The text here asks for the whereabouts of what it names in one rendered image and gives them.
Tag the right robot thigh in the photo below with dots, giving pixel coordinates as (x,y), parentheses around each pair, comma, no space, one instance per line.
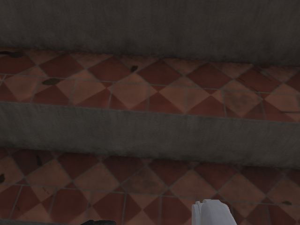
(211,212)

